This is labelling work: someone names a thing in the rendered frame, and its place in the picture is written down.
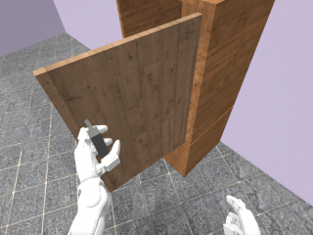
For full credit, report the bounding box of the robot left hand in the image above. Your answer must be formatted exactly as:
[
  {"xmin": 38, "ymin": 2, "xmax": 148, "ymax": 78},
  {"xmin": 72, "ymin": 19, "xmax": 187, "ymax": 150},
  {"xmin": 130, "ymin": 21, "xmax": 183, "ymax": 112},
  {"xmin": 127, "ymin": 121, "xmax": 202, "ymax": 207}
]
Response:
[{"xmin": 74, "ymin": 125, "xmax": 120, "ymax": 183}]

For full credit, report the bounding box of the robot left forearm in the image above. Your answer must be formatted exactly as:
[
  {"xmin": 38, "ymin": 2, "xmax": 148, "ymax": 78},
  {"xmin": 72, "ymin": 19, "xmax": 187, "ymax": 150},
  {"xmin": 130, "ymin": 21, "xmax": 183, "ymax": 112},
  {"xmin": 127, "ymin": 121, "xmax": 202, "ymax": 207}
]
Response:
[{"xmin": 67, "ymin": 177, "xmax": 111, "ymax": 235}]

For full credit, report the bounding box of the handle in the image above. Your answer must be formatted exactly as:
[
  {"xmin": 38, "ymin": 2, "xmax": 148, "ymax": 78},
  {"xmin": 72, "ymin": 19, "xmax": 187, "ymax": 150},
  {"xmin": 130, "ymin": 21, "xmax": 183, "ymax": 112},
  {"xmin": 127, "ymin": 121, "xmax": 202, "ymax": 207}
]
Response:
[{"xmin": 84, "ymin": 119, "xmax": 110, "ymax": 159}]

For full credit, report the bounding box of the cupboard door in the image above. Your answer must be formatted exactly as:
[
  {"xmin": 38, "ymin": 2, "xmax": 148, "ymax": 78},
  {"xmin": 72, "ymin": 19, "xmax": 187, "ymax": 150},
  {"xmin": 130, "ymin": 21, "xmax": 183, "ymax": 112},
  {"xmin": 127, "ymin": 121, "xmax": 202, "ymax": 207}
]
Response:
[{"xmin": 33, "ymin": 12, "xmax": 202, "ymax": 193}]

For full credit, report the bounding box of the robot right hand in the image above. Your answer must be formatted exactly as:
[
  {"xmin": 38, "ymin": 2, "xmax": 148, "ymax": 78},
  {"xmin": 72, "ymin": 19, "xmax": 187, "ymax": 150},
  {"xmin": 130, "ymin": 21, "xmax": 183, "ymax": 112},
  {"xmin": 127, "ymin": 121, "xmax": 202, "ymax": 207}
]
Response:
[{"xmin": 223, "ymin": 195, "xmax": 261, "ymax": 235}]

